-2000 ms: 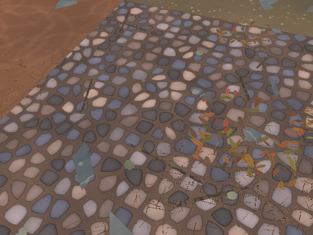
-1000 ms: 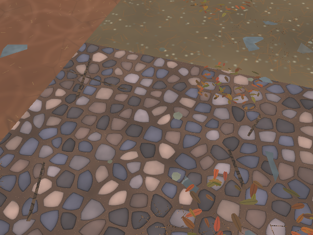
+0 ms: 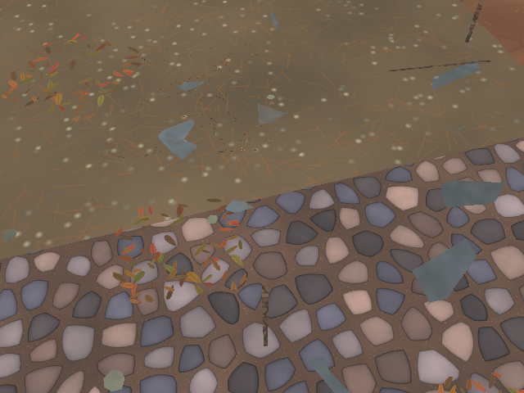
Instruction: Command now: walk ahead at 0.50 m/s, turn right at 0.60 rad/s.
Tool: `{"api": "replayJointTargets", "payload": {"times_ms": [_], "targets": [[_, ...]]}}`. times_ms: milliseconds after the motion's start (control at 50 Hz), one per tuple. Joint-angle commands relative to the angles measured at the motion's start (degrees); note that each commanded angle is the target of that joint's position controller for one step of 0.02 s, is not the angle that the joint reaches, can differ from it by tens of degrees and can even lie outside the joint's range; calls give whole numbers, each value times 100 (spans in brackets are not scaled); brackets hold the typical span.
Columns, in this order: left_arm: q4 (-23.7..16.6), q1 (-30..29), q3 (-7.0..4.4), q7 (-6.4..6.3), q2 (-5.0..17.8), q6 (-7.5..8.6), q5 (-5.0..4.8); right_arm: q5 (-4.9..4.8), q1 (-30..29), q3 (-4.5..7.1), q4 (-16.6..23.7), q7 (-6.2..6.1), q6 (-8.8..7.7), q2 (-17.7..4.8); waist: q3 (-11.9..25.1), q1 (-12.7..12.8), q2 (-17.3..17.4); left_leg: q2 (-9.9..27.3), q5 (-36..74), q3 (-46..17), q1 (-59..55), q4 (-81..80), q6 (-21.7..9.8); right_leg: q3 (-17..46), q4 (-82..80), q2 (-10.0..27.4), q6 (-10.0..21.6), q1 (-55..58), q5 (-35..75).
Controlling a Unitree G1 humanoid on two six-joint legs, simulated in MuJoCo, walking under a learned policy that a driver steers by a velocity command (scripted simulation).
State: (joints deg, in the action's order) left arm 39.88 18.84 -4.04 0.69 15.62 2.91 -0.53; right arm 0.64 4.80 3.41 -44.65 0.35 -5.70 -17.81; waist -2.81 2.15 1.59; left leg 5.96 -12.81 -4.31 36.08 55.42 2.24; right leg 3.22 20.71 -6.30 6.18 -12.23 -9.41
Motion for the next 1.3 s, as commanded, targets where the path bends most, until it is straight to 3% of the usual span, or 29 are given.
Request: {"api": "replayJointTargets", "payload": {"times_ms": [20, 60, 120, 180, 200, 220, 240, 260, 280, 300, 320, 340, 380, 420, 460, 500, 540, 560, 580, 600, 620, 660, 740, 940, 1280, 1300], "targets": [[-432, -157, -280, -133, 1014, 97, -30, 30, -242, 62, 381, -11, 0, -316, 284, -113, -414, -175, 1102, 84, -112, -1107, 164, 1184, -835, 1259, 885, -94, 1089], [-361, -56, -296, -171, 1049, 41, -28, 27, -618, 25, 515, 19, -24, -238, 167, 4, -552, -438, 1658, 179, -498, -1925, 145, 986, -588, 1060, 645, -315, 1529], [-216, 222, -326, -208, 1074, -70, -60, -22, -842, 51, 683, 73, -44, -313, 334, 102, -713, -726, 1923, 154, -899, -2395, 60, 1228, -113, 1094, 409, -141, 1836], [-249, 117, -297, -287, 927, -165, -41, -15, -602, 140, 653, 117, -70, -525, 509, -31, -869, -739, 1480, 6, -1017, -2746, -111, 1687, 586, 1260, 281, 473, 1890], [-286, 8, -279, -308, 863, -179, -36, 12, -375, 166, 594, 119, -102, -566, 591, -143, -925, -715, 1505, 50, -1247, -2910, -221, 1747, 891, 1227, 205, 593, 2024], [-344, -132, -236, -307, 746, -176, -45, 85, -53, 192, 531, 99, -146, -619, 767, -343, -857, -611, 2153, 147, -1819, -3298, -373, 1607, 1419, 962, 21, 567, 2167], [-484, -100, -131, -297, 457, -151, 45, 214, 401, 234, 545, 71, -178, -902, 1481, -467, -360, 254, 4010, -517, -3161, -2942, -733, 1327, 2604, 610, -233, 34, 1177], [-344, 1052, -36, -290, 160, -146, 40, 300, 677, 237, 499, 51, -99, -1042, 2221, -78, 1136, 1735, 6053, -2257, -4947, -2628, -1900, 883, 4429, -209, -661, -1493, -3068], [-217, 1575, -84, -253, 698, -157, -19, 28, 862, 243, 398, 100, 4, -895, 2698, -50, 1262, 2105, 4416, -3355, -5080, -2850, -2279, 987, 5268, 68, -812, -1968, -3300], [-173, 960, -181, -269, 1032, -248, -88, -44, 555, 154, 542, 98, 71, -564, 2043, -247, 664, 1698, 3153, -2805, -4536, -3080, -2037, 953, 5599, 280, -962, -2248, -2832], [-247, 389, -198, -316, 1098, -350, -67, 1, 265, 57, 581, 92, 147, -351, 1545, -305, 303, 1339, 2355, -2168, -3904, -3241, -1745, 732, 5456, 426, -1021, -2301, -2486], [-298, 89, -200, -351, 1048, -449, -10, 25, 18, -29, 591, 93, 206, -196, 1138, -259, 214, 1074, 1918, -1784, -3216, -3437, -1611, 650, 5141, 552, -1058, -2158, -2292], [-310, 108, -104, -336, 660, -550, 13, 91, -270, -45, 492, 94, 278, -236, 709, 6, 521, 558, 1485, -1044, -2102, -3813, -1367, 345, 3911, 731, -1048, -1307, -2029], [-245, 146, 1, -334, 368, -506, 60, 91, -280, 1, 413, 79, 302, -345, 789, -13, 741, 387, 1958, -642, -1935, -3830, -1410, 33, 2872, 713, -1045, -708, -1918], [-202, 56, 18, -315, 392, -468, 68, 27, -134, 40, 330, 52, 327, -464, 1052, -105, 726, 529, 1985, -695, -2159, -3766, -1517, -7, 2168, 743, -988, -349, -1349], [-124, 64, 0, -279, 450, -483, 68, -36, -174, 22, 302, 37, 381, -485, 1072, -33, 626, 540, 1049, -691, -2051, -3743, -1441, -99, 1372, 709, -865, 120, -569], [-153, -123, 10, -243, 461, -493, 161, -58, -103, -74, 236, 48, 406, -287, 835, -3, 489, 323, -411, -617, -1557, -3795, -1040, -41, 571, 746, -636, 656, 6], [-274, -270, -4, -256, 634, -491, 233, -2, 25, -134, 180, 75, 382, -158, 750, -71, 202, 160, -1076, -495, -1274, -3670, -702, 426, 419, 1165, -448, 841, 209], [-286, -475, -81, -269, 991, -505, 211, 53, 240, -112, 176, 100, 365, -201, 483, -393, -444, -295, -1315, -26, -1300, -3525, -418, 650, 430, 1330, -204, 265, -573], [-226, -492, -37, -237, 727, -468, 205, 75, 83, -117, 150, 91, 367, -210, 371, -296, -621, -433, -931, 218, -1806, -3308, -250, 571, 261, 1197, -167, -385, -1545], [-215, -547, 27, -218, 521, -415, 238, 64, 30, -120, 139, 79, 373, -197, 232, -285, -654, -444, -652, 226, -1994, -3171, -222, 520, 151, 1108, -264, -636, -1779], [-204, -623, 48, -206, 480, -308, 228, 38, 167, -119, 25, 37, 393, -201, 145, -324, -720, -413, -272, 224, -2082, -3028, -306, 450, 196, 1046, -438, -677, -1243], [-138, -434, 52, -223, 499, -216, 149, 22, 249, -124, -122, 26, 374, -182, 331, -283, -430, -386, 374, 233, -2172, -2908, -354, 385, 503, 1006, -472, -356, -237], [11, -358, 69, -228, 399, -221, 123, -41, 213, -103, -524, -59, 481, -242, 463, -280, -174, -326, 1089, 201, -2506, -2731, -321, 240, 630, 880, -476, -163, 561], [742, -246, 85, -276, 330, -183, 104, -61, 136, -54, -1267, -204, 617, -239, 261, -313, -197, -352, 922, 209, -2655, -2893, -275, 82, 353, 786, -521, -119, 386], [853, -122, 89, -282, 299, -191, 98, -61, 244, -67, -1357, -207, 625, -176, 372, -306, -230, -438, 353, 305, -2685, -2886, -279, 45, 272, 743, -500, -69, -210]]}}
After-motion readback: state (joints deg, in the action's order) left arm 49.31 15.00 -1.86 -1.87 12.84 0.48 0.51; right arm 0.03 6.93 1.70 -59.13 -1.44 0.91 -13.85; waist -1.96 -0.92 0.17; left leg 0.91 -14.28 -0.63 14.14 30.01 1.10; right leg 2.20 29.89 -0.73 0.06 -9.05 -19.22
